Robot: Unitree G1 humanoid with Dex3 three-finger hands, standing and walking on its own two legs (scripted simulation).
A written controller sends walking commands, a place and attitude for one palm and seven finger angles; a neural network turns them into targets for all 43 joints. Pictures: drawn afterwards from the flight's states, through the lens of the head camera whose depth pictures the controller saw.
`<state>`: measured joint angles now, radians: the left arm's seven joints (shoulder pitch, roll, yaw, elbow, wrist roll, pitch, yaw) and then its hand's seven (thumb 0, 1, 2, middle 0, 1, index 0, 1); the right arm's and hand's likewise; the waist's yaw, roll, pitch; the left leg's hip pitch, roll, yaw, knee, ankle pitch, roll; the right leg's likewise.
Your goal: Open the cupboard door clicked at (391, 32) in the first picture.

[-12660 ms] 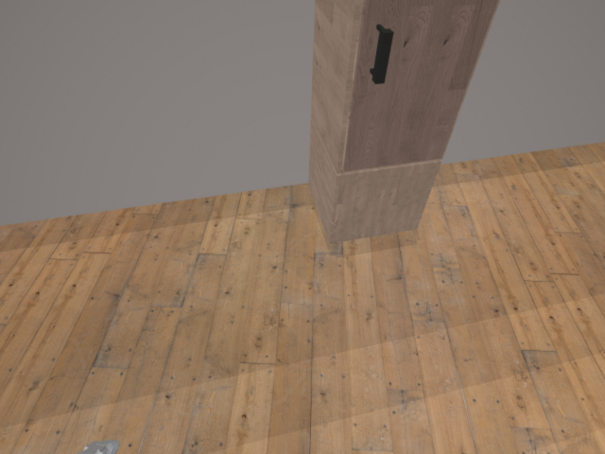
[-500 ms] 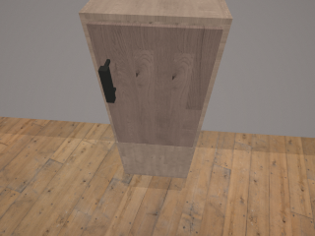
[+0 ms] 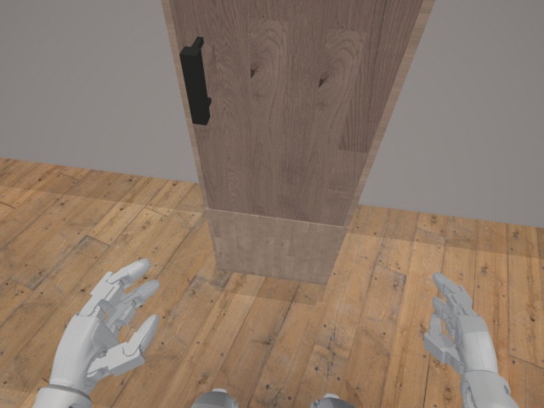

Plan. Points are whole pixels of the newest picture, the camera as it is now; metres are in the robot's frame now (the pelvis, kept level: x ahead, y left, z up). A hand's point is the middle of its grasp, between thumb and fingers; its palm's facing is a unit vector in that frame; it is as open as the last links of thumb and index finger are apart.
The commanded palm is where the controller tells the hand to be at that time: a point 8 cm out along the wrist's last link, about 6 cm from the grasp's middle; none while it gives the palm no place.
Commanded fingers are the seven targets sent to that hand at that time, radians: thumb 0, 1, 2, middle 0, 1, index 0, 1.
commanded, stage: raise the hand with hooked fingers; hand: left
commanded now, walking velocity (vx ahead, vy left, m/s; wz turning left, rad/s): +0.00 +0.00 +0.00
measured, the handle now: (200, 81) +0.61 +0.19 +0.15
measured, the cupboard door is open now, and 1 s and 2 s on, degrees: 0 0 0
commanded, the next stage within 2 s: move the hooked fingers beside the handle in 1.68 s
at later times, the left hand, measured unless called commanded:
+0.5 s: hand (94, 291) +0.23 +0.24 +0.09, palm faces -0.04 -1.00 -0.07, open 11.6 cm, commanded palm +0.21 +0.30 +0.10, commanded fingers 0.00 -0.20 0.43 -0.28 -1.00 -0.28 -1.00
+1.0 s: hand (56, 229) +0.28 +0.28 +0.15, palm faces +0.00 -1.00 -0.06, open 13.9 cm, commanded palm +0.25 +0.33 +0.15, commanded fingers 0.00 -0.50 0.30 -0.30 -1.20 -0.30 -1.20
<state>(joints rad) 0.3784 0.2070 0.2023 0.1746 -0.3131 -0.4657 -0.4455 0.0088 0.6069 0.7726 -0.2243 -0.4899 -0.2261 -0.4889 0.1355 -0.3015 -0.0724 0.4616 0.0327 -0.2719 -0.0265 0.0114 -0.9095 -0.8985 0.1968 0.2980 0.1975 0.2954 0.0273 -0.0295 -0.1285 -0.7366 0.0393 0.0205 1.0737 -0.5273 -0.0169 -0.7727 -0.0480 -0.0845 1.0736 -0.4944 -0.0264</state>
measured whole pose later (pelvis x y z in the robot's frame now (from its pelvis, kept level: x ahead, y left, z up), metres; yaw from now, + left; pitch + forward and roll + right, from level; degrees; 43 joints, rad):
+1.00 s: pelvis +0.01 +0.02 +0.05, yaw +1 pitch +4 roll -2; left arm 0.00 0.40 0.38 0.27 -0.33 -0.15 -0.48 -0.01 -0.47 0.31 -0.30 -1.18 -0.30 -1.18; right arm 0.25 -0.26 0.08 0.57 0.04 -0.25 -0.09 0.01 -0.90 -0.90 0.20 0.30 0.20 0.30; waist 0.02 0.04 -0.05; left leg -0.43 0.03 0.01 0.78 -0.41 0.01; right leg -0.43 -0.04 -0.10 0.71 -0.34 0.00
